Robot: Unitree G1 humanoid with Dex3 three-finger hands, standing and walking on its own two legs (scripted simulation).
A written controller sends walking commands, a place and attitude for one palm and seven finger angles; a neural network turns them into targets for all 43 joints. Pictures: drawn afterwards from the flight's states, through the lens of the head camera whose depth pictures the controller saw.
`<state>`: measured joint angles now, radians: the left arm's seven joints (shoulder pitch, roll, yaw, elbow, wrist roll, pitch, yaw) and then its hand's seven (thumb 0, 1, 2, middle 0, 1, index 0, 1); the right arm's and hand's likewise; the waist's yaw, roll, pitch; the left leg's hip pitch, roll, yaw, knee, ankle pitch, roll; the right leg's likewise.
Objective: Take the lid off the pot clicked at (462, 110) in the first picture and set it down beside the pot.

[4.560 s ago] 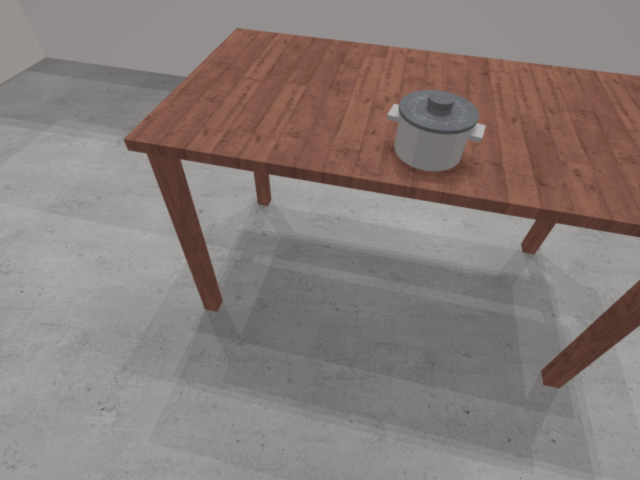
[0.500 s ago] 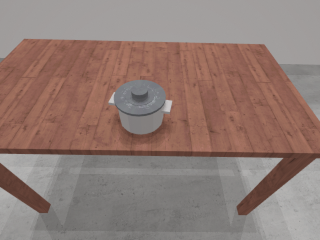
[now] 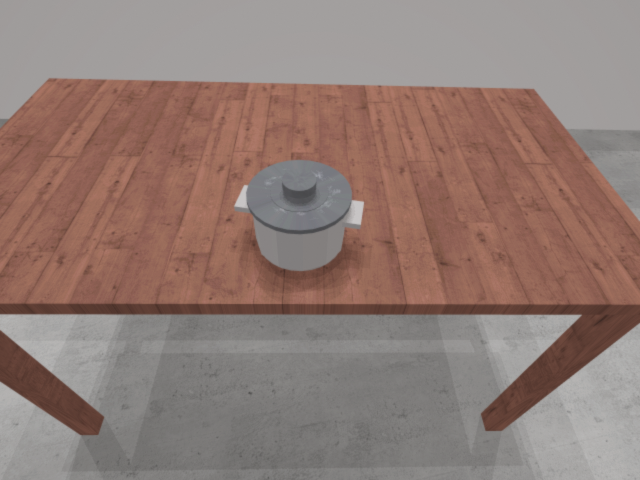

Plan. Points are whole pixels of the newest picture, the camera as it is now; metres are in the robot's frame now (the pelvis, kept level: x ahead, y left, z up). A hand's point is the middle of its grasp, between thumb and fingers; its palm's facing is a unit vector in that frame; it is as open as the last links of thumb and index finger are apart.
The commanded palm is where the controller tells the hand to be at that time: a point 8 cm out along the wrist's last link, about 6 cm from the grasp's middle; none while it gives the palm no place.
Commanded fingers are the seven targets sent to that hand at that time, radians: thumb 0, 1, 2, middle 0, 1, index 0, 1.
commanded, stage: look again from close up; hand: left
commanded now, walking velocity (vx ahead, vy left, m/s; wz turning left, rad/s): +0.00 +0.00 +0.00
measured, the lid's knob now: (299, 183) +0.50 +0.07 +0.10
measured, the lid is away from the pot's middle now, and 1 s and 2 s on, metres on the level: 0.00 0.00 0.00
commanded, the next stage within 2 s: shuffle to correct the standing spot in 0.66 s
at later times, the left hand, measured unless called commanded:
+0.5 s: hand out of the picture -0.03 +0.19 -0.18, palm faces +0.02 -0.98 -0.18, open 7.4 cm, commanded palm none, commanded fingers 0.00 0.90 0.90 -0.20 -0.30 -0.20 -0.30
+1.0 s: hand out of the picture -0.04 +0.17 -0.18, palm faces +0.02 -0.99 -0.16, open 7.4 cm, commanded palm none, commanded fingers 0.00 0.90 0.90 -0.20 -0.30 -0.20 -0.30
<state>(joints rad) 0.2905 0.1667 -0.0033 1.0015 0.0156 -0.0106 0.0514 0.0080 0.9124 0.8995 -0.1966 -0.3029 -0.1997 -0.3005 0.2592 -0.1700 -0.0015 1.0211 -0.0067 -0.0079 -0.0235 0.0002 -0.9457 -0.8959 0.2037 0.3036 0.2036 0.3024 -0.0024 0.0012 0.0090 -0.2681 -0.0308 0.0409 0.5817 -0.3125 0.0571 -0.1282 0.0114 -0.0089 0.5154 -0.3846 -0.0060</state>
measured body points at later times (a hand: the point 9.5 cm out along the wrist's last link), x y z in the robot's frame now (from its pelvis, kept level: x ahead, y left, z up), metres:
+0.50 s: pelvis -0.01 +0.02 +0.01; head +0.01 +0.04 +0.45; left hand -0.03 +0.24 -0.16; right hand +0.02 -0.21 -0.14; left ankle +0.00 +0.08 -0.73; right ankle -0.07 -0.12 -0.73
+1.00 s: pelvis -0.01 +0.01 +0.01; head +0.01 +0.03 +0.45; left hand -0.04 +0.23 -0.16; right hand +0.01 -0.22 -0.14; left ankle +0.00 +0.08 -0.73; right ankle -0.07 -0.12 -0.73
